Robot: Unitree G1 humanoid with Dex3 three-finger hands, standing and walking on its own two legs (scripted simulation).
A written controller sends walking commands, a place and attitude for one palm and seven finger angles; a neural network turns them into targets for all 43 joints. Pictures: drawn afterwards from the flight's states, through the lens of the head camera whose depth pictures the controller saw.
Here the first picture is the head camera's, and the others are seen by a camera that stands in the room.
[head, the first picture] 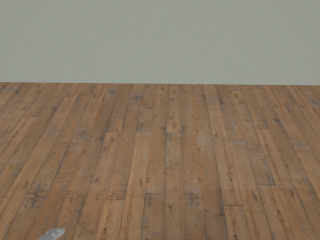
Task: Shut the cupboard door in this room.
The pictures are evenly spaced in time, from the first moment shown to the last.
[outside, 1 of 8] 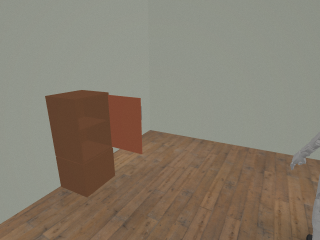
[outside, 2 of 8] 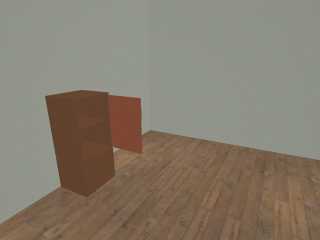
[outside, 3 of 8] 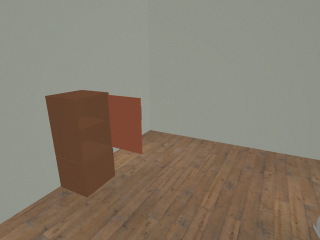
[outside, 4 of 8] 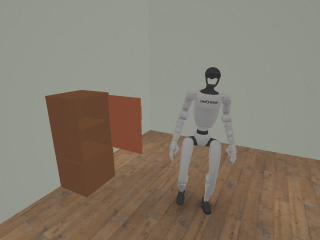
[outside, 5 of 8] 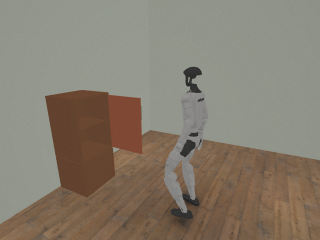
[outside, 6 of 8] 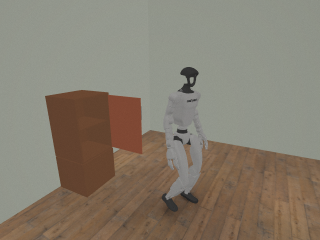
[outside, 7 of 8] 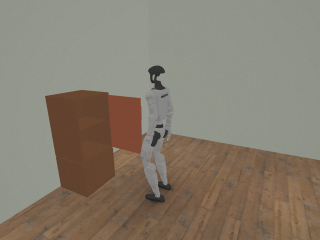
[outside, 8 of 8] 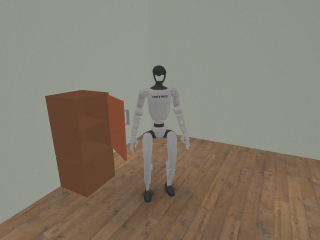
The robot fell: no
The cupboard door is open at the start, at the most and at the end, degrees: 89 89 60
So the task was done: no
